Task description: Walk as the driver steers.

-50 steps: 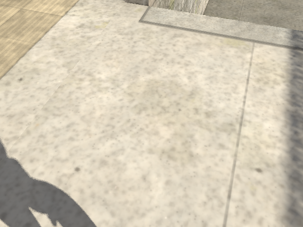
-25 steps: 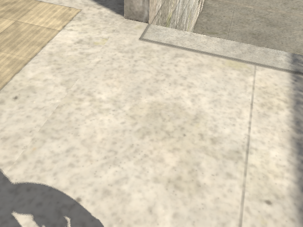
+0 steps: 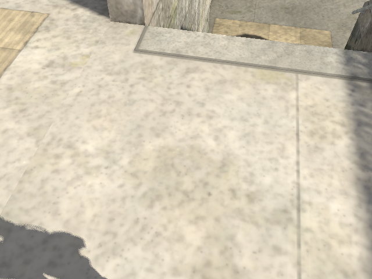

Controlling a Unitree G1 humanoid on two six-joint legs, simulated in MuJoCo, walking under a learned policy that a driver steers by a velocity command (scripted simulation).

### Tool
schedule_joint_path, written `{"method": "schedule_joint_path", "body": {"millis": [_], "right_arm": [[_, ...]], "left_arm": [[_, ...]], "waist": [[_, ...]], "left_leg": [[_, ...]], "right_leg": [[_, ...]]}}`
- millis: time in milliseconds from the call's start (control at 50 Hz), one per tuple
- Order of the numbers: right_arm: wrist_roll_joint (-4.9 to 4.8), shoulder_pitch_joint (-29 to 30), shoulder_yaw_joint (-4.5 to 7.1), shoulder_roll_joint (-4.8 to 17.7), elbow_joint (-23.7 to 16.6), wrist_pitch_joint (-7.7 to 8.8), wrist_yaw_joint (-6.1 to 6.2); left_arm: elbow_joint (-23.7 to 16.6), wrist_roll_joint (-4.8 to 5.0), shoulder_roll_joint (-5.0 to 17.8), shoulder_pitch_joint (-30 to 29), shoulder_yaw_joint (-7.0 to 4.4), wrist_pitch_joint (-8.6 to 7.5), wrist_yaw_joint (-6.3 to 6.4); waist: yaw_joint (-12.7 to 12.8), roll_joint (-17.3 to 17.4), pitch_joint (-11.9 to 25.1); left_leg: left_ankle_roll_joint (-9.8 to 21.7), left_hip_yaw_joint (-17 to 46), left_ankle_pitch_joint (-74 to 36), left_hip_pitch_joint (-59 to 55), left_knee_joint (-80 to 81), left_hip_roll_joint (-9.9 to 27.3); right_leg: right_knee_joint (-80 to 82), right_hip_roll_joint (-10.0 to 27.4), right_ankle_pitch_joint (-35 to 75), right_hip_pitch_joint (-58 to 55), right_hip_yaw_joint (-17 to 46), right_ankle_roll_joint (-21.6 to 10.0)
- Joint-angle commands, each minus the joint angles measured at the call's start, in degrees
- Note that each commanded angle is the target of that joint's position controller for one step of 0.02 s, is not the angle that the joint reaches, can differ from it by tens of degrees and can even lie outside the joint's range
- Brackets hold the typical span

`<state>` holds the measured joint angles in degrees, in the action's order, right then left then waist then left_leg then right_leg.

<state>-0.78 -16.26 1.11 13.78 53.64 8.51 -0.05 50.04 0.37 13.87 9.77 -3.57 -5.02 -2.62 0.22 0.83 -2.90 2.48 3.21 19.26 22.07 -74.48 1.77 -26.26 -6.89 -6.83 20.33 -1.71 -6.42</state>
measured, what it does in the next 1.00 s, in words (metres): walks ahead, turning right: left foot, then right foot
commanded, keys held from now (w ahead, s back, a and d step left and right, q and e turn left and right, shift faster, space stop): w+e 1.00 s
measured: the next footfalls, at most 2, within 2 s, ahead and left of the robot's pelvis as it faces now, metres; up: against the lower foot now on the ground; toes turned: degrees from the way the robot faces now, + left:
left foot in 0.34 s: +0.39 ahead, +0.13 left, +0.00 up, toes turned -16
right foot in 0.90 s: +0.54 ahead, -0.22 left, +0.00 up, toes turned -35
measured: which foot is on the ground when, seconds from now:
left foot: up 0.00-0.32, down 0.34-0.92, up 0.94-1.00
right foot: down 0.00-0.36, up 0.38-0.88, down 0.90-1.00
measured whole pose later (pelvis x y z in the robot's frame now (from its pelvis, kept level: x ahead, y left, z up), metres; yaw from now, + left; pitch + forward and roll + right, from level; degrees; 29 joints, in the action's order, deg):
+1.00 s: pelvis +0.48 -0.10 -0.01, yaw -36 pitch +2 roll +1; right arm -1.2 -15.2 3.1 17.0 45.6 5.8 0.1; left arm 36.8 1.2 16.5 8.7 -4.1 -2.8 -2.5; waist -1.7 0.3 -3.2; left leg -0.1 0.1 25.8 18.4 -68.9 3.8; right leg -34.9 -3.9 -11.5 25.5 -1.6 -5.9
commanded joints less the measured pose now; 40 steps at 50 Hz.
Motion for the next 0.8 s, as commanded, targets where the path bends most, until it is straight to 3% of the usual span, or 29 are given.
{"method": "schedule_joint_path", "body": {"millis": [20, 60, 100, 160, 220, 280, 320, 340, 360, 380, 400, 420, 440, 460, 520, 600, 700, 800], "right_arm": [[0.73, -2.4, 2.3, 6.6, -5.6, 0.04, 0.72], [1.64, -0.4, 2.23, 5.4, -7.3, -1.04, 1.12], [2.13, 5.5, 2.15, 5.2, -10.0, -1.47, 1.55], [1.69, 13.7, 1.52, 3.7, -12.5, -1.38, 1.42], [0.59, 18.1, 1.58, 4.5, -14.5, -1.13, 0.84], [0.29, 18.9, 2.39, 7.2, -15.9, -0.26, -0.06], [0.26, 14.0, 3.15, 8.6, -15.1, 0.46, -0.2], [0.8, 7.6, 3.98, 10.3, -13.8, 0.76, 0.1], [1.37, -2.0, 4.9, 13.8, -12.9, 0.72, 0.58], [1.99, -5.9, 5.87, 17.4, -11.2, -0.31, 0.28], [1.35, -4.1, 4.75, 11.6, -12.6, -0.48, 0.0], [0.99, -1.8, 3.84, 7.9, -13.4, -0.74, 0.08], [1.18, 1.1, 3.45, 7.4, -13.7, -1.05, -0.07], [1.33, 2.9, 3.25, 6.7, -13.4, -1.3, -0.2], [1.29, 3.3, 3.29, 6.3, -12.2, -0.92, -0.45], [1.15, 1.4, 4.33, 8.6, -10.5, -0.84, -0.23], [0.91, -0.2, 4.75, 10.5, -9.3, -1.92, 0.43], [-0.23, -3.0, 5.32, 12.5, -7.7, -3.44, 0.66]], "left_arm": [[-4.2, 0.0, 4.6, -0.8, -0.37, -0.92, 0.3], [-3.8, 0.26, 6.4, 1.5, -0.63, -0.89, 1.19], [-3.7, 0.21, 8.5, 4.1, -1.19, -0.76, 2.27], [-3.4, 0.92, 9.3, 8.0, -1.5, -0.15, 2.99], [-2.9, 1.34, 9.6, 10.6, -1.61, 0.33, 3.13], [-3.1, 1.37, 9.3, 11.1, -1.64, 0.93, 3.59], [-4.0, 0.93, 9.2, 9.5, -1.69, 1.4, 3.82], [-4.8, 0.58, 7.2, 8.8, -1.01, 1.37, 3.68], [-6.1, -0.35, 3.5, 9.1, 0.31, 1.11, 3.37], [-8.0, 1.58, 1.4, 16.6, 1.08, 0.33, 3.14], [-6.6, 2.47, 7.6, 16.9, 0.08, 0.38, 3.31], [-7.0, 2.14, 10.4, 11.6, -0.74, 0.84, 3.31], [-7.5, 1.49, 9.6, 9.1, -0.83, 1.23, 3.41], [-8.2, 0.91, 8.7, 7.6, -1.02, 1.31, 3.31], [-9.2, 1.39, 5.5, 7.7, -0.88, 2.42, 2.57], [-11.9, 1.03, 4.5, 3.6, -0.75, 2.89, 2.34], [-14.7, 0.91, 3.5, -4.3, -0.26, 2.29, 0.74], [-18.6, 1.22, 3.6, -11.2, -0.14, 2.3, -0.93]], "waist": [[-2.8, 0.5, 4.7], [-3.0, -1.1, 2.6], [-1.4, -2.3, 1.1], [1.9, -3.8, 1.0], [3.9, -5.3, 2.2], [3.2, -6.0, 3.0], [0.0, -7.3, 4.4], [-3.0, -6.7, 8.5], [-6.5, 0.2, 16.6], [-2.6, 20.5, 21.6], [-3.3, 14.2, 18.0], [-4.5, 7.1, 11.4], [-3.3, 2.2, 7.6], [-2.2, 2.1, 4.9], [-0.6, 5.2, 3.4], [-1.1, 3.2, 2.6], [-3.7, 2.9, 0.7], [-5.0, 3.0, -2.0]], "left_leg": [[-0.9, 3.3, -2.4, 11.7, 3.9, 5.5], [-3.1, 1.3, -4.5, 10.9, 10.3, 5.5], [-4.9, -0.1, -11.2, 11.5, 19.8, 4.5], [-5.1, -0.6, -22.5, 8.5, 35.7, 1.3], [-5.4, 0.0, -24.8, 5.8, 42.4, -0.7], [-4.1, 2.0, -19.5, 4.4, 47.1, -1.1], [-2.1, 1.2, -15.5, -2.3, 49.9, -1.3], [0.1, 2.1, -14.6, -12.3, 50.6, 0.9], [3.9, 11.4, -12.3, -27.2, 50.0, 11.1], [12.6, 37.8, -0.5, -42.6, 55.4, 22.7], [11.7, 41.6, 8.6, -40.2, 56.9, 23.3], [9.2, 31.8, 5.8, -33.6, 57.2, 20.9], [7.8, 23.8, -2.3, -26.5, 58.4, 18.0], [7.4, 19.0, -7.9, -21.7, 59.9, 15.7], [7.3, 8.0, -16.4, -16.0, 63.8, 12.1], [8.6, 1.4, -25.0, -18.0, 65.4, 13.1], [6.9, -6.7, -25.3, -20.3, 65.6, 12.5], [5.5, -10.3, -28.0, -26.2, 63.0, 15.2]], "right_leg": [[15.7, 15.9, 6.8, -9.5, 22.3, -11.5], [17.0, 14.6, 9.8, -3.7, 18.7, -11.8], [17.2, 12.9, 9.9, -0.9, 16.7, -11.0], [15.2, 10.3, 5.3, -0.9, 15.3, -7.7], [12.7, 11.8, 1.5, -4.5, 18.6, -6.6], [7.2, 14.2, -1.1, -10.8, 24.5, -5.6], [2.1, 13.6, 0.8, -11.6, 26.3, -4.3], [-5.1, 10.8, 2.4, -9.2, 24.5, -2.6], [-22.0, 6.6, -5.5, -1.8, 18.4, -0.4], [-37.9, -0.2, -27.3, 18.6, 11.1, 2.4], [-46.5, 5.1, -25.6, 25.3, 13.2, 2.9], [-48.6, 7.0, -19.7, 26.4, 12.6, 3.3], [-47.7, 9.0, -15.1, 24.0, 11.1, 4.1], [-45.1, 10.4, -12.2, 22.9, 10.9, 4.5], [-41.9, 12.6, -8.6, 19.4, 8.2, 5.2], [-34.7, 13.4, -2.0, 23.7, 8.4, 6.3], [-20.1, 12.8, 8.9, 21.9, 4.7, 5.6], [-12.6, 11.7, 3.5, 21.2, 0.5, 3.2]]}}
